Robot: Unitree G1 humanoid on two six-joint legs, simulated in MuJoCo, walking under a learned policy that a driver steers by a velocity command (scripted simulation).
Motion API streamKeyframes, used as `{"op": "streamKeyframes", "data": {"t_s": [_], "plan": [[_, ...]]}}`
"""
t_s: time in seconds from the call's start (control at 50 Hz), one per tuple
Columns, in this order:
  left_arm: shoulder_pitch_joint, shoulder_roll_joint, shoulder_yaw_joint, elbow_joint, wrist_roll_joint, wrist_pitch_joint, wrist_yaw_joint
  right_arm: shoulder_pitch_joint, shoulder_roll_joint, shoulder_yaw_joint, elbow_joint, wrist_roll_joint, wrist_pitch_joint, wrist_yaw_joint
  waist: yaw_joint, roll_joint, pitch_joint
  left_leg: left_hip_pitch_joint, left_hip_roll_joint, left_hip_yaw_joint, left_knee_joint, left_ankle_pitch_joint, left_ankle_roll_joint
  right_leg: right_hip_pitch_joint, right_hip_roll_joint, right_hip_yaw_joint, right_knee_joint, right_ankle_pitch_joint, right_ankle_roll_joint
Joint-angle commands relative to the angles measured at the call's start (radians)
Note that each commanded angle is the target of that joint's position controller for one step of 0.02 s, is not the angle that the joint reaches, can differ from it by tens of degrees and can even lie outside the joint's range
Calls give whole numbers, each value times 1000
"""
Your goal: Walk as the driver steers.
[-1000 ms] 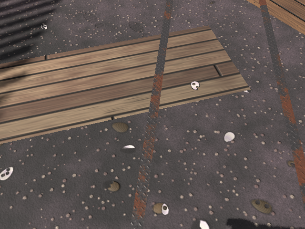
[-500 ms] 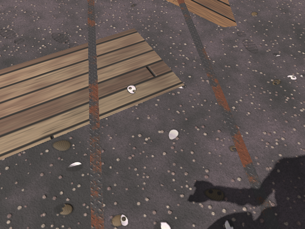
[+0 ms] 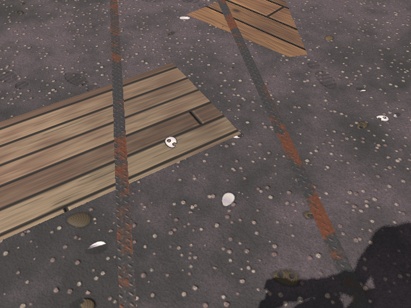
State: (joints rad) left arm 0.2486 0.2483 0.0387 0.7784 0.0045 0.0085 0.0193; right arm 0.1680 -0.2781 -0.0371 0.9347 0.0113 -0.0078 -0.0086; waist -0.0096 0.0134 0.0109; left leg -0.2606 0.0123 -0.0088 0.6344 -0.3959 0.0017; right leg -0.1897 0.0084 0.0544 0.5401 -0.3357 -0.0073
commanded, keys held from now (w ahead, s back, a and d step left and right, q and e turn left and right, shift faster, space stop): w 0.78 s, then no key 0.02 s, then q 0.20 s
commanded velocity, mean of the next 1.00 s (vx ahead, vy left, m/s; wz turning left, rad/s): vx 0.39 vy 0.00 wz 0.03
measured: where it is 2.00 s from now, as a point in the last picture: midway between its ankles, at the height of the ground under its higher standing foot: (223, 297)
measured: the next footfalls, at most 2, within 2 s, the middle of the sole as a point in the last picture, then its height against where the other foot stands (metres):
right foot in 0.60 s outside the picture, level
left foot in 1.10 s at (185, 275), level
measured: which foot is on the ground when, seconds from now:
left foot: down 0.00-0.62, up 0.64-1.00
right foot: down 0.00-0.14, up 0.16-0.58, down 0.60-1.00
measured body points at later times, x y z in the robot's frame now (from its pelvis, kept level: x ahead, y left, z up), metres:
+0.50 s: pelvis +0.17 +0.02 +0.01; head +0.20 +0.03 +0.45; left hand +0.41 +0.24 -0.08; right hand +0.10 -0.25 -0.12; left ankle +0.02 +0.12 -0.73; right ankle +0.35 -0.14 -0.69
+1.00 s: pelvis +0.44 -0.02 +0.01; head +0.47 -0.01 +0.46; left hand +0.48 +0.26 -0.12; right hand +0.63 -0.27 -0.10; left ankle +0.62 +0.13 -0.69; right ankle +0.39 -0.11 -0.73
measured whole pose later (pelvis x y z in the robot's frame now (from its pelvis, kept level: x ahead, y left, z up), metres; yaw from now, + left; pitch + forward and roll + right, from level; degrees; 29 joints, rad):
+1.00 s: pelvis +0.44 -0.02 +0.01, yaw +3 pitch +1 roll -3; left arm 0.27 0.27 0.05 0.88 0.01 -0.08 0.00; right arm 0.11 -0.28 -0.04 0.81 0.01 -0.06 0.02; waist 0.05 0.05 0.05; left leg -0.63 0.09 -0.04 0.64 0.06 0.00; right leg -0.03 0.08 -0.11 0.23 -0.22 -0.05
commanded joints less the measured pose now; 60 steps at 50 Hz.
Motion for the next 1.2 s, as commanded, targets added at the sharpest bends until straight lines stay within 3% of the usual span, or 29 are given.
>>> {"op": "streamKeyframes", "data": {"t_s": [0.02,0.08,0.12,0.14,0.16,0.18,0.2,0.28,0.4,0.52,0.56,0.6,0.62,0.64,0.66,0.68,0.7,0.72,0.76,0.84,0.9,0.98,1.04,1.08,1.1,1.12,1.14,1.16,1.2], "plan": [[51,209,54,-31,-8,-31,14,-109,-94,-27,-93,23,-48,10,41,-245,148,-239,12,6,162,-104,54,-51,-300,448,-378,-436,-208],[-39,196,51,-54,-32,-37,10,-20,-83,-28,-49,24,-78,35,-27,-178,100,-42,9,43,-51,-2,95,-93,-234,296,-332,-252,-157],[-72,157,41,-64,-23,-36,6,146,-96,-44,36,9,-79,39,-93,-119,36,243,-33,61,-151,171,68,-219,-136,161,-190,-151,-107],[-91,88,21,-80,-13,-42,2,254,-141,-55,60,4,-80,34,-124,34,4,356,109,-151,-259,50,102,-322,-54,53,63,-95,-52],[-93,65,17,-135,-23,-59,7,321,-268,-78,58,2,-84,39,-126,285,-11,427,335,-599,-443,-160,251,-521,54,-35,358,-206,2],[-89,127,35,-131,-54,-74,12,264,-224,-61,40,-14,-94,40,-100,211,43,365,399,-731,-499,-306,316,-611,8,52,536,-260,-8],[-77,150,41,-121,-63,-86,5,195,-169,-45,15,-8,-102,34,-70,148,105,342,367,-642,-497,-327,287,-668,-45,73,589,-156,-30],[-97,123,46,-100,-19,-99,-18,170,-116,-20,-5,-10,-97,27,-47,87,79,311,225,-309,-507,77,183,-603,-119,7,484,126,-27],[-263,50,16,-158,-25,-97,-42,238,-152,-17,6,-8,-77,2,-87,68,91,241,170,-105,-527,391,177,-496,-82,-76,146,339,29],[-371,80,14,-203,-35,-108,-73,297,-165,-25,26,8,-62,-1,-81,74,133,317,240,-81,-492,493,170,-434,-52,-76,-16,356,-20],[-309,120,30,-191,-30,-109,-73,280,-188,-36,19,6,-56,-3,-23,96,69,368,250,-63,-387,785,149,-322,-16,-93,-26,298,-57],[-32,191,69,-112,-29,-101,-55,257,-189,-36,6,-3,-42,-6,127,100,-118,291,191,-9,-59,1031,107,60,22,-123,-31,298,-118],[154,254,85,-72,-18,-92,-40,268,-144,-19,-25,-27,-43,-8,181,-17,-274,45,139,10,260,703,81,399,-174,100,22,267,-176],[172,304,87,-50,-8,-93,-51,410,9,20,-33,-15,-65,3,78,-310,-429,-294,-71,-38,592,-123,30,654,-404,633,-143,-38,-334],[150,199,62,-53,-14,-95,-51,319,-120,-9,-32,15,-90,12,122,-213,-351,-402,-28,-145,697,-160,44,582,-380,703,-254,-160,-300],[67,168,50,-54,-17,-98,-48,209,-164,-25,-73,40,-103,16,105,-166,-173,-466,21,-107,702,-76,56,436,-349,535,-272,-94,-257],[4,158,45,-58,-14,-102,-50,156,-151,-22,-84,34,-110,11,74,-66,-95,-430,70,-84,657,18,56,284,-309,412,-297,48,-240],[-41,140,42,-60,-4,-107,-54,140,-138,-27,-86,19,-108,7,40,-42,-48,-391,102,-77,602,77,50,169,-271,320,-319,166,-231],[-73,112,36,-50,4,-120,-57,185,-101,-26,-76,11,-86,6,-13,-76,-47,-299,137,-86,546,125,40,63,-231,228,-376,244,-233],[-67,143,40,-6,7,-133,-48,124,-77,-22,-106,-6,-54,-1,-35,-61,24,-326,138,-55,385,198,-16,-34,-217,53,-403,614,-244],[-56,156,39,15,15,-123,-30,37,-49,-8,-130,-10,-62,13,-1,-66,18,-243,99,-15,133,421,-18,-58,-151,-104,-384,714,-194],[-20,195,45,49,5,-98,-9,-64,-75,-13,-189,-3,-60,35,36,-67,-10,-233,61,-13,-8,511,-2,70,-201,-127,-335,700,-176],[-35,209,55,56,-16,-63,9,-72,-113,-30,-230,-12,-55,55,22,-83,-17,-264,45,-3,-49,358,33,177,-247,-118,-212,729,-149],[-58,206,57,43,-25,-38,25,47,-150,-55,-216,-16,-57,63,-40,-63,-72,-121,-9,36,-134,350,69,171,-214,-146,4,790,-105],[-7,189,51,35,-7,-33,29,128,-222,-83,-205,-17,-58,52,-55,42,-143,46,23,-46,-181,679,112,98,-130,-186,223,650,-44],[68,122,26,5,37,-40,21,154,-306,-98,-225,-23,-47,33,-3,261,-239,341,249,-363,-116,1125,261,-220,16,-197,569,-18,34],[93,109,11,0,22,-50,4,158,-271,-84,-253,-29,-42,30,-8,266,-407,484,379,-651,-191,1003,426,-395,110,-19,799,-383,52],[41,176,28,1,-6,-50,-7,110,-214,-73,-279,-22,-37,33,-35,123,-371,417,327,-572,-229,823,387,-438,45,62,840,-314,37],[-54,167,32,-14,-10,-33,8,17,-161,-60,-298,-2,-24,22,-8,-10,-186,192,236,-415,-281,549,284,-462,-22,42,727,-174,37]]}}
